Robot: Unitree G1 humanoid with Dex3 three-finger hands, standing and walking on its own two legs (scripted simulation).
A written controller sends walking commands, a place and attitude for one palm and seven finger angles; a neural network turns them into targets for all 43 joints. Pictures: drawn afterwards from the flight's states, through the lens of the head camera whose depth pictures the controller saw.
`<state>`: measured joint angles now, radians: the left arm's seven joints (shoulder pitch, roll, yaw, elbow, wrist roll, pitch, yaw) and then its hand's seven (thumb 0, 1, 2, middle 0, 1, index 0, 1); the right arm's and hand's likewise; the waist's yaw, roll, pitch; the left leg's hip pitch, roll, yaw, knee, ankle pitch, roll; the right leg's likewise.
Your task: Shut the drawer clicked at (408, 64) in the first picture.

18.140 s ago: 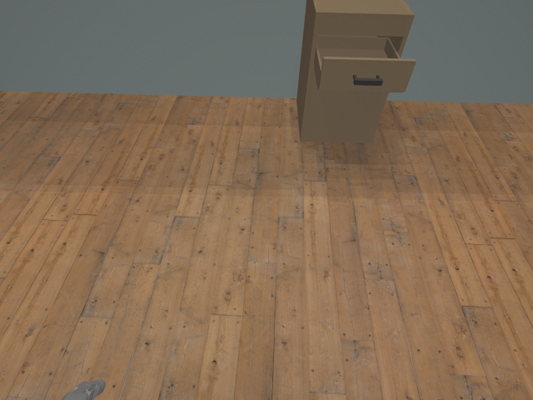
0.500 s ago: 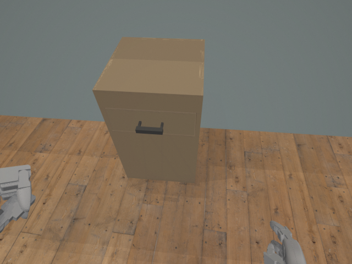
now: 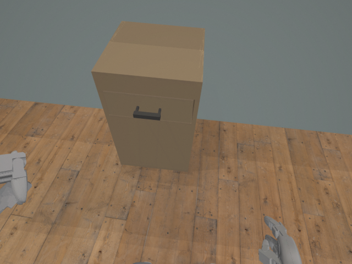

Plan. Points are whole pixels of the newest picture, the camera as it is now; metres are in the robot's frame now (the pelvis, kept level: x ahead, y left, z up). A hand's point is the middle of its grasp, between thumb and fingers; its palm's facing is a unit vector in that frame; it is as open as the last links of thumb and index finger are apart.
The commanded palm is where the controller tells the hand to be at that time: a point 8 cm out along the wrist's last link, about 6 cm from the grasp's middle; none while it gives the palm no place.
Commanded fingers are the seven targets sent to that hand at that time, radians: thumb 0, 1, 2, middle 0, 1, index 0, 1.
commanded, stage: step back with the hand held close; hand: left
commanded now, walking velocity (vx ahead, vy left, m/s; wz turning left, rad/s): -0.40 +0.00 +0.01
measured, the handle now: (147, 112) +0.73 +0.17 -0.21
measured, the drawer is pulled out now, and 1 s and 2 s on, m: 0.00 0.00 0.00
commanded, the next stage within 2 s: stop stepping back and stand still in 0.76 s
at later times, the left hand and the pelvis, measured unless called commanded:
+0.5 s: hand (34, 213) +0.16 +0.21 +0.18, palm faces +0.33 -0.80 -0.50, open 3.2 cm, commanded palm +0.08 +0.26 +0.19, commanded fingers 0.00 0.90 0.90 -1.40 -1.60 -1.40 -1.60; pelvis -0.04 -0.02 +0.00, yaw +1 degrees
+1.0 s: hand out of the picture +0.03 +0.17 +0.18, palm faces +0.29 -0.82 -0.49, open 3.2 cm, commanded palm -0.03 +0.22 +0.19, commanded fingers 0.00 0.90 0.90 -1.40 -1.60 -1.40 -1.60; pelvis -0.17 -0.05 +0.01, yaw -2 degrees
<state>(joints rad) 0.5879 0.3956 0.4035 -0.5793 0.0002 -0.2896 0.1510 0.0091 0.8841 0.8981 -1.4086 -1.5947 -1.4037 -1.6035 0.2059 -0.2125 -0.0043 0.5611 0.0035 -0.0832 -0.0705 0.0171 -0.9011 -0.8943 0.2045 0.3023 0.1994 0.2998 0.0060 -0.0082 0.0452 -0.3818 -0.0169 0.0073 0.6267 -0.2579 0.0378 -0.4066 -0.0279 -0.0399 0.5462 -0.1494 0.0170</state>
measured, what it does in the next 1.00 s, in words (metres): walks backwards: left foot, then right foot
